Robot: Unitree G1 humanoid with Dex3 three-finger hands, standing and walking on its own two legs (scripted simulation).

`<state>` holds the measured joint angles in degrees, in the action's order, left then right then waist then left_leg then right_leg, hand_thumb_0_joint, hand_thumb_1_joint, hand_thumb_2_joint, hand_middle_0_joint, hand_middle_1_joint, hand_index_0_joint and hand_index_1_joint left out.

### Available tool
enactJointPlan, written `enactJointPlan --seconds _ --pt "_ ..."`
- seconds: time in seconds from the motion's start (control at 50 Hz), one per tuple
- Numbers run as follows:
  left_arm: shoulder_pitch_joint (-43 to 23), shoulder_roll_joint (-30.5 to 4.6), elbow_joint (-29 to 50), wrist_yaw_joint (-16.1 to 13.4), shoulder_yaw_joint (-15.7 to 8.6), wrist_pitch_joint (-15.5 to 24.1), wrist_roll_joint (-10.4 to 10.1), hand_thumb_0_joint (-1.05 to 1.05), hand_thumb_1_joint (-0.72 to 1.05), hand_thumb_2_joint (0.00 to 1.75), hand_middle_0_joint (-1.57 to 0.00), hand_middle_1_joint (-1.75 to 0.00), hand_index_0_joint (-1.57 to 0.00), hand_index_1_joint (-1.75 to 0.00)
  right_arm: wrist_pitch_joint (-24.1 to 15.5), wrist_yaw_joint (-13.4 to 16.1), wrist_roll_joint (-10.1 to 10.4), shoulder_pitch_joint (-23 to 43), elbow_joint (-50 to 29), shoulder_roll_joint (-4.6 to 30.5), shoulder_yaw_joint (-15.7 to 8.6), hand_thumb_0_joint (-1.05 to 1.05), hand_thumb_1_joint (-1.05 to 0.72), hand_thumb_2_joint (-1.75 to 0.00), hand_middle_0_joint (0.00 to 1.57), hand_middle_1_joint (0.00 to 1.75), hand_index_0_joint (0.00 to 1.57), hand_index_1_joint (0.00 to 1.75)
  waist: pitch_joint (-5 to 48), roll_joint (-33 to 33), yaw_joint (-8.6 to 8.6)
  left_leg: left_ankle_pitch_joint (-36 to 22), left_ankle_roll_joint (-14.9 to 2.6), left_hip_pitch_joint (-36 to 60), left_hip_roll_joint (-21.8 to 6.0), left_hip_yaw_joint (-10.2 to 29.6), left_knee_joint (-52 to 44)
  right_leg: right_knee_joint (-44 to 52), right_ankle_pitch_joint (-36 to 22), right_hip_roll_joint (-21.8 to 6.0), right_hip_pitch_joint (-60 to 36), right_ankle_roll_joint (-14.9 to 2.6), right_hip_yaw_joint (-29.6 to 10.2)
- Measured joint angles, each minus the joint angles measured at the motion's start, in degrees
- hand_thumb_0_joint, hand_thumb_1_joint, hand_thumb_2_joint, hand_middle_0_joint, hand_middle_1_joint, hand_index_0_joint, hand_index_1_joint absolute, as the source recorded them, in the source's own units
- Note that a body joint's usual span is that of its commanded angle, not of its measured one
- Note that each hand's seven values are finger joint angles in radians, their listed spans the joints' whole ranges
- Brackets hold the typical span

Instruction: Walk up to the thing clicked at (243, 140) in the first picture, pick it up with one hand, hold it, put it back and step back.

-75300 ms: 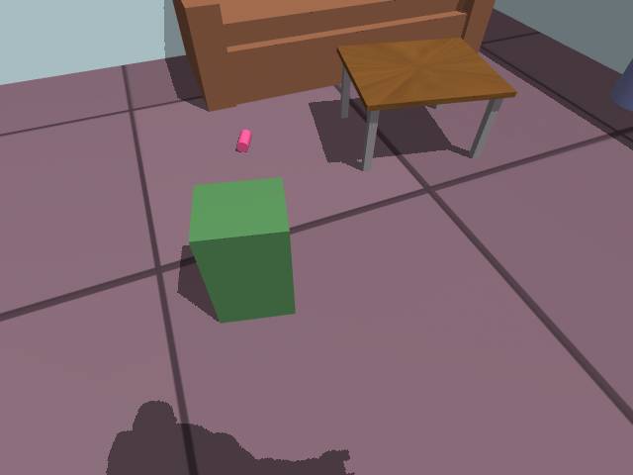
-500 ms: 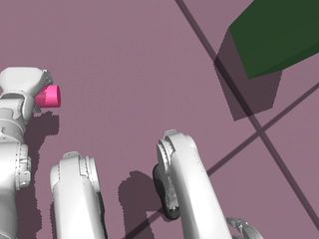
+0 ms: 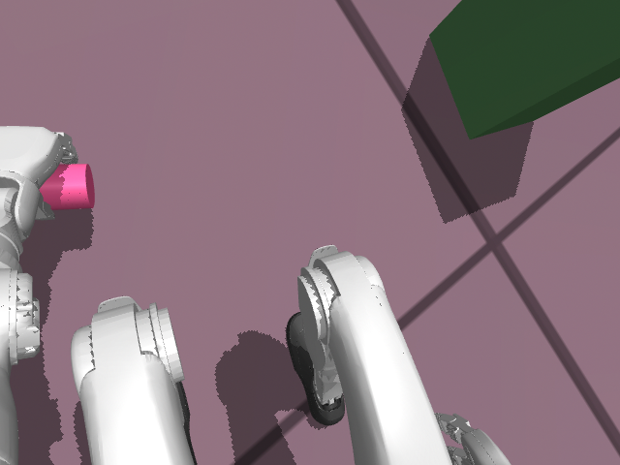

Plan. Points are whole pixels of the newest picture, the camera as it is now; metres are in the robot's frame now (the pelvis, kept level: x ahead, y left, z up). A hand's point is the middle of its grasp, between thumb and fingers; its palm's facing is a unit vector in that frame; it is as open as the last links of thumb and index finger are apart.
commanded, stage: lower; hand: left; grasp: from above
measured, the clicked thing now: (40, 187) +0.49 +0.25 -0.23
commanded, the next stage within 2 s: rest in 0.10 s
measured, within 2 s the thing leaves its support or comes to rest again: rests again in 1.44 s
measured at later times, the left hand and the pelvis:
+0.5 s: hand (55, 186) +0.49 +0.24 -0.24, palm faces -0.50 -0.02 -0.86, open 9.1 cm; pelvis +0.01 +0.00 -0.02, yaw -2 degrees
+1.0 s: hand (60, 190) +0.49 +0.24 -0.26, palm faces -0.49 -0.02 -0.87, open 9.0 cm; pelvis +0.00 +0.01 -0.02, yaw -4 degrees
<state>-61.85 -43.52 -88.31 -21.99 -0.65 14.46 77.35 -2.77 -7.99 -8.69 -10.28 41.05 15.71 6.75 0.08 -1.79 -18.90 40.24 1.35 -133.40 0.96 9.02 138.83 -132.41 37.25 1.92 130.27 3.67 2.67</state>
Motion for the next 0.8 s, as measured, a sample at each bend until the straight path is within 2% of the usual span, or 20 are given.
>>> enactJointPlan --seconds 0.2,0.3,0.52,0.62,0.8 --pt "0.69 -1.69 -0.81 -3.37 -1.63 0.53 1.65 0.01 0.13 0.37 -0.81 -0.39 -0.81 -0.37 -0.94 -0.44 -1.1 -0.02 -0.05 0.07 1.07 0.0 -0.92 -0.9 0.2 0.3 0.2 0.3 -1.31 -0.92 -1.28 0.48 0.08 -1.55 -0.02 0.76 2.52 -1.93 0.06 0.38 1.46 0.01 0.51" --pt "0.19 -2.48 -2.03 -4.53 -1.85 -0.44 1.75 0.01 0.14 0.37 -0.81 -0.39 -0.81 -0.38 -1.79 -0.86 -1.49 0.2 -0.16 0.1 1.84 0.0 -0.92 -0.9 0.2 0.3 0.2 0.3 -2.05 -0.93 -1.95 0.89 0.04 -1.94 -0.09 1.03 3.29 -2.45 0.26 0.53 1.82 0.2 0.68" --pt "-0.67 -4.63 -4.43 -5.17 -2.17 -0.86 0.73 0.01 0.16 0.37 -0.79 -0.38 -0.8 -0.36 -3.27 -1.59 -2.16 0.77 -1.07 0.69 4.18 0.0 -0.91 -0.89 0.2 0.3 0.2 0.3 -4.22 -1.64 -3.23 1.86 0.26 -1.76 -0.26 2.29 4.55 -2.87 0.57 0.88 1.53 0.29 1.71" --pt "-0.01 -6.07 -3.81 -5.78 -3.68 0.01 1.25 0.01 0.16 0.36 -0.79 -0.37 -0.8 -0.36 -3.68 -1.9 -2.65 0.96 -2.0 1.34 5.03 0.0 -0.91 -0.89 0.2 0.3 0.2 0.3 -5.46 -2.45 -3.76 2.04 0.38 -1.36 -0.29 2.92 5.03 -2.93 0.47 1.02 1.03 0.47 2.21" --pt "-0.59 -7.69 -5.86 -7.73 -2.37 0.23 1.69 0.01 0.18 0.33 -0.8 -0.36 -0.8 -0.34 -4.62 -2.45 -3.51 1.58 -2.22 2.39 6.14 0.0 -0.91 -0.89 0.2 0.3 0.2 0.3 -6.22 -3.69 -4.4 1.9 0.3 -1.5 -0.31 3.8 5.86 -2.96 0.0 1.27 0.8 0.25 2.98"
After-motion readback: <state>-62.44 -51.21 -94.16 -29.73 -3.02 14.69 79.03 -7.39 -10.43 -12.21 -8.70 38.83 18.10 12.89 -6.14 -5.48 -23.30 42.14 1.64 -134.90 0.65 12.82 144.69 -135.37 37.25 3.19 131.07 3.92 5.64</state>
